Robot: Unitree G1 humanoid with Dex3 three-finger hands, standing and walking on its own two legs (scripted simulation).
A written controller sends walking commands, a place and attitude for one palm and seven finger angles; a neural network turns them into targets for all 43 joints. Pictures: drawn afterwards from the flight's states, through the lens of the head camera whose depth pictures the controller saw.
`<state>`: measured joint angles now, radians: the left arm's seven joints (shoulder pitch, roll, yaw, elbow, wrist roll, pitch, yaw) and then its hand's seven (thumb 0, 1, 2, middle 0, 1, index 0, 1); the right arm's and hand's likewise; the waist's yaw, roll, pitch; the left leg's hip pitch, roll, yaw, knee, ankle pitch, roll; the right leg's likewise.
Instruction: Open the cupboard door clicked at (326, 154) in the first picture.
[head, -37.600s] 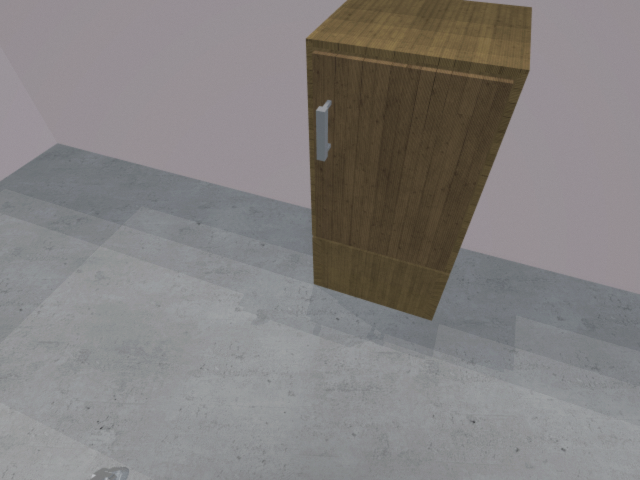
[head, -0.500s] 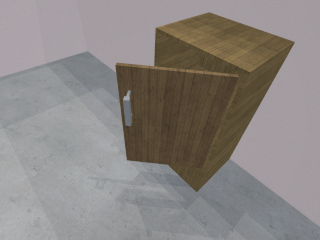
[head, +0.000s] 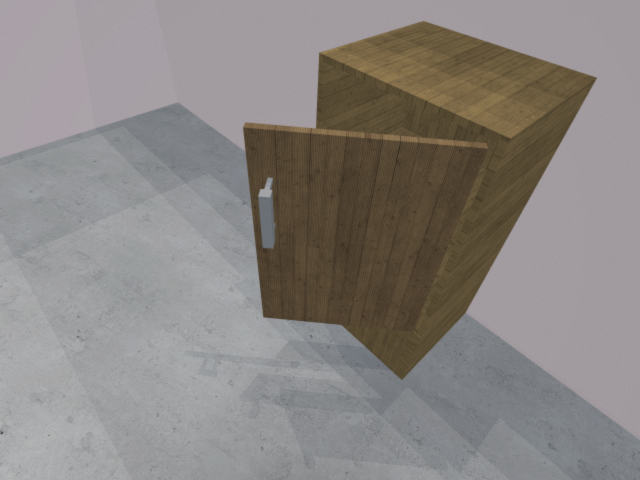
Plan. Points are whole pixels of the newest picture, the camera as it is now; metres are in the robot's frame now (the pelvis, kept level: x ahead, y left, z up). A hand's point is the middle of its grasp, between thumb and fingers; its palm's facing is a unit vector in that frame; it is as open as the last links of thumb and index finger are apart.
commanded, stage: come to a stop and stand still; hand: left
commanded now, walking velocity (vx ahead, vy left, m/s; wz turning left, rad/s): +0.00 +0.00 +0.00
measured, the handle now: (269, 213) +0.60 +0.14 -0.04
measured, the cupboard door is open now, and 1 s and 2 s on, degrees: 42 42 42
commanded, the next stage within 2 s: look again from close up in 0.04 s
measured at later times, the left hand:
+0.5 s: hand out of the picture -0.05 +0.14 -0.18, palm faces +0.05 -0.99 -0.13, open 7.4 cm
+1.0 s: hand out of the picture -0.02 +0.13 -0.18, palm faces +0.04 -0.99 -0.12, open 7.4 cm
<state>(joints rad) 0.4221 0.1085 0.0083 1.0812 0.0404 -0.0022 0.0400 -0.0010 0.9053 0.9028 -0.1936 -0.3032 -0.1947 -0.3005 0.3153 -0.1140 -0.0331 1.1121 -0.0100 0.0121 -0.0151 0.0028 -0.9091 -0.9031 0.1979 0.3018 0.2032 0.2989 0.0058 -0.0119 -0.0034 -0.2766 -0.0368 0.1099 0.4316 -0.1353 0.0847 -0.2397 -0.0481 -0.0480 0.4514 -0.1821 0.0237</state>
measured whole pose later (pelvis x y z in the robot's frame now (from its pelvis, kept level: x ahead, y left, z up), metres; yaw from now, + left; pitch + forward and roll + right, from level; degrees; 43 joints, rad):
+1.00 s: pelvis +0.03 -0.02 +0.00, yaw -1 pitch -1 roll +0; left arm 0.43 0.10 0.03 1.07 0.04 0.01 0.01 0.00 0.91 0.90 -0.19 -0.30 -0.19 -0.30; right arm 0.32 -0.10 -0.05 1.13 -0.02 0.01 -0.03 0.00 -0.91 -0.90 0.20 0.30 0.20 0.30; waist 0.00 -0.02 0.00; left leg -0.27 -0.02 0.12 0.46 -0.20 0.07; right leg -0.25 -0.02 -0.02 0.51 -0.29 -0.01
